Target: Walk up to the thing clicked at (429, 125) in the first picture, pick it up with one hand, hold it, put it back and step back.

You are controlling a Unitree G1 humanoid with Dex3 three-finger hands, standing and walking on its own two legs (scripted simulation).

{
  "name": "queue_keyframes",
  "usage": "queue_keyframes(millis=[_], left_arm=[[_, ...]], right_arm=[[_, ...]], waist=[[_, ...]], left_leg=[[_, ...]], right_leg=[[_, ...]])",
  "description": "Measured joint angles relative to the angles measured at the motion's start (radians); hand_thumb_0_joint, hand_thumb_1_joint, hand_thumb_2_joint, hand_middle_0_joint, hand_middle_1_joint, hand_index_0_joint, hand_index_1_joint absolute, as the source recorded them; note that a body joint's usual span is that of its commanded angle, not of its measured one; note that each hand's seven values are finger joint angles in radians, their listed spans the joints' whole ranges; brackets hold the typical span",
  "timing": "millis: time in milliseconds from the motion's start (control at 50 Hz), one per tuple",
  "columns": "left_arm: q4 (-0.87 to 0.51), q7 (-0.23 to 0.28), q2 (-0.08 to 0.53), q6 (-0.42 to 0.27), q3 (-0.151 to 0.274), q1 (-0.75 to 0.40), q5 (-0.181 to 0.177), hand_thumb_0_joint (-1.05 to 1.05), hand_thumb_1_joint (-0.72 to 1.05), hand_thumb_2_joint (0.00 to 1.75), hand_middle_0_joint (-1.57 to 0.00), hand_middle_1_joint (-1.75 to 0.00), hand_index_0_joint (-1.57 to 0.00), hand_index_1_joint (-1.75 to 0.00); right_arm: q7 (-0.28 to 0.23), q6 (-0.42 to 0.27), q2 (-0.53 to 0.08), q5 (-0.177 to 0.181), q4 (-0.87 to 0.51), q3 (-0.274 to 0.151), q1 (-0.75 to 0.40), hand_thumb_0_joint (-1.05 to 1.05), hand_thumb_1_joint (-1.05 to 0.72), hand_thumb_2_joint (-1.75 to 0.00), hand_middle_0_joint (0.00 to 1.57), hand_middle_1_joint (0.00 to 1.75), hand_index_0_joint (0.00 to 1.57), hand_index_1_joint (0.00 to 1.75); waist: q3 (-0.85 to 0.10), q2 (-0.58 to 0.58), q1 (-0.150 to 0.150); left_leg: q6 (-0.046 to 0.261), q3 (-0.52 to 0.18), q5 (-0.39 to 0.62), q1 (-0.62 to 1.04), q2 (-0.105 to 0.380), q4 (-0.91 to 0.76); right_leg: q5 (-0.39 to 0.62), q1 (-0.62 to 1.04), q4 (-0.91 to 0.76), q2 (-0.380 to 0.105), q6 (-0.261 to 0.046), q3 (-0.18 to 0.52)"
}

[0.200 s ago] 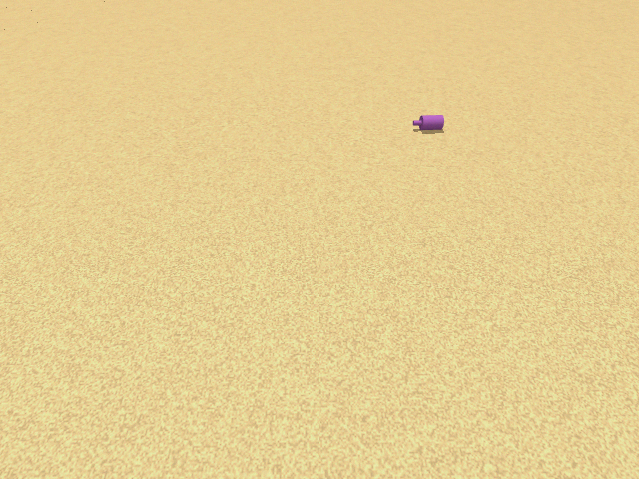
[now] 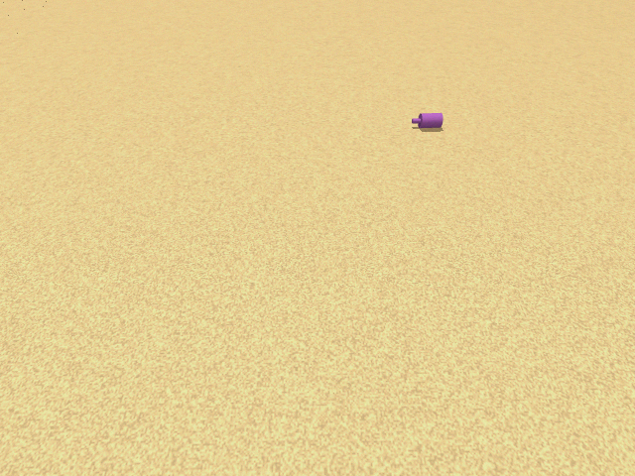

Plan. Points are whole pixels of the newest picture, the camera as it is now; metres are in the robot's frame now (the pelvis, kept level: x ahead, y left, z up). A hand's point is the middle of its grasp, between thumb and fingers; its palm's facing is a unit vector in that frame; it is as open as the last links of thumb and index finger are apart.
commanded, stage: stand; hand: left
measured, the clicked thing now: (426, 120) +2.11 -0.63 -0.74
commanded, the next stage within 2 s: walk up in 0.92 s
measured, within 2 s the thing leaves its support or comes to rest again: neither
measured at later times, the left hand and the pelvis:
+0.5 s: hand out of the picture +0.07 +0.25 -0.16, palm faces -0.04 -0.94 -0.33, open 7.4 cm; pelvis +0.00 +0.00 +0.00, yaw +0 degrees
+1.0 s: hand out of the picture +0.09 +0.26 -0.15, palm faces -0.03 -0.95 -0.32, open 7.4 cm; pelvis +0.01 -0.01 +0.00, yaw -1 degrees
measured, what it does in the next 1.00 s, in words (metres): stands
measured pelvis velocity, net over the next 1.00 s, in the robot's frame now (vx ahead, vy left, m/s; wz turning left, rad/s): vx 0.01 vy -0.01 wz -0.01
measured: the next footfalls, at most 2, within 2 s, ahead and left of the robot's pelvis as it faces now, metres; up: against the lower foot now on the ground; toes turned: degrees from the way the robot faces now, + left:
right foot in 1.28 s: +0.22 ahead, -0.28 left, +0.00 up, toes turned -7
left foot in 1.70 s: +0.46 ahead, -0.05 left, +0.00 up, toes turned +7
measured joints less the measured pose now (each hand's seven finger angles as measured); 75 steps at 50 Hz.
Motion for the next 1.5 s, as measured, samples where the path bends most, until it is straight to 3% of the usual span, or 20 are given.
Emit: queue_keyframes(millis=[920,960,1000,1080,1200,1260,1300,1320,1360,1400,1500], left_arm=[[-0.004,0.0,0.004,0.002,0.006,0.001,0.0,0.01,0.91,0.9,-0.2,-0.3,-0.2,-0.3],[-0.029,-0.035,0.01,0.011,0.042,0.014,0.02,0.01,0.91,0.9,-0.2,-0.3,-0.2,-0.3],[-0.052,-0.068,0.033,0.024,0.073,0.027,0.04,0.01,0.91,0.9,-0.2,-0.3,-0.2,-0.3],[-0.086,-0.106,0.094,0.035,0.112,0.023,0.049,0.01,0.91,0.9,-0.2,-0.3,-0.2,-0.3],[-0.126,-0.146,0.15,0.038,0.144,0.026,0.04,0.01,0.91,0.9,-0.2,-0.3,-0.2,-0.3],[-0.136,-0.151,0.158,0.024,0.148,0.025,0.035,0.01,0.91,0.9,-0.2,-0.3,-0.2,-0.3],[-0.143,-0.142,0.149,0.0,0.152,0.022,0.034,0.01,0.91,0.9,-0.2,-0.3,-0.2,-0.3],[-0.151,-0.133,0.135,-0.015,0.154,0.017,0.037,0.01,0.91,0.9,-0.2,-0.3,-0.2,-0.3],[-0.165,-0.118,0.098,-0.028,0.145,0.03,0.033,0.01,0.91,0.9,-0.2,-0.3,-0.2,-0.3],[-0.159,-0.113,0.064,-0.027,0.125,0.068,0.023,0.01,0.91,0.9,-0.2,-0.3,-0.2,-0.3],[-0.123,-0.105,0.043,-0.018,0.101,0.153,0.012,0.01,0.91,0.9,-0.2,-0.3,-0.2,-0.3]], right_arm=[[-0.003,0.001,-0.003,0.001,-0.003,0.002,0.004,0.0,-0.91,-0.9,0.21,0.3,0.21,0.3],[0.011,-0.016,-0.002,-0.008,-0.027,-0.024,0.031,0.0,-0.91,-0.9,0.21,0.3,0.21,0.3],[0.022,-0.043,-0.008,-0.018,-0.052,-0.049,0.068,0.0,-0.91,-0.9,0.21,0.3,0.21,0.3],[0.013,-0.078,-0.036,-0.023,-0.075,-0.08,0.139,0.0,-0.9,-0.9,0.21,0.3,0.21,0.3],[0.014,-0.073,-0.109,-0.039,-0.068,-0.11,0.206,0.0,-0.9,-0.9,0.21,0.3,0.21,0.3],[0.014,-0.069,-0.143,-0.044,-0.065,-0.12,0.215,0.01,-0.9,-0.9,0.21,0.3,0.21,0.3],[0.007,-0.058,-0.164,-0.047,-0.059,-0.124,0.207,0.01,-0.9,-0.9,0.21,0.3,0.21,0.3],[0.001,-0.05,-0.17,-0.045,-0.056,-0.123,0.198,0.01,-0.9,-0.9,0.21,0.3,0.21,0.3],[-0.002,-0.037,-0.162,-0.032,-0.057,-0.114,0.181,0.01,-0.91,-0.9,0.2,0.3,0.21,0.3],[0.009,-0.042,-0.149,-0.021,-0.065,-0.102,0.152,0.01,-0.91,-0.9,0.2,0.3,0.2,0.3],[0.051,-0.069,-0.105,-0.005,-0.142,-0.08,0.099,0.01,-0.91,-0.9,0.2,0.3,0.21,0.3]], waist=[[-0.003,0.0,0.001],[-0.019,-0.006,0.004],[-0.039,-0.02,0.01],[-0.047,-0.046,-0.003],[-0.058,-0.054,-0.01],[-0.064,-0.037,-0.014],[-0.058,0.003,-0.009],[-0.048,0.024,-0.003],[-0.042,0.034,0.02],[-0.048,0.037,0.04],[-0.049,0.029,0.065]], left_leg=[[-0.004,-0.001,-0.001,0.021,0.003,-0.02],[0.018,0.001,-0.068,-0.006,0.002,0.029],[0.033,0.01,-0.103,-0.022,0.001,0.058],[0.024,0.009,-0.075,0.004,0.013,0.039],[-0.008,0.021,-0.142,0.098,0.067,0.029],[-0.019,0.016,-0.219,0.117,0.11,0.091],[0.017,-0.005,-0.296,0.071,0.166,0.254],[0.036,-0.045,-0.338,0.008,0.174,0.414],[0.043,-0.077,-0.35,-0.123,0.115,0.696],[0.047,-0.029,-0.293,-0.23,0.075,0.82],[0.036,0.069,-0.151,-0.4,0.078,0.727]], right_leg=[[-0.003,0.019,-0.016,0.003,-0.003,-0.001],[-0.115,-0.021,0.065,0.002,-0.018,-0.003],[-0.207,-0.108,0.256,-0.003,-0.024,0.001],[-0.213,-0.273,0.531,-0.031,-0.026,0.054],[-0.176,-0.353,0.433,-0.112,-0.004,0.066],[-0.124,-0.314,0.328,-0.122,-0.003,0.034],[-0.027,-0.29,0.33,-0.09,0.018,-0.01],[-0.054,-0.29,0.375,-0.074,0.02,-0.035],[-0.108,-0.259,0.394,-0.066,0.012,-0.059],[-0.11,-0.195,0.328,-0.055,-0.006,-0.067],[-0.091,-0.047,0.148,-0.009,-0.045,-0.082]])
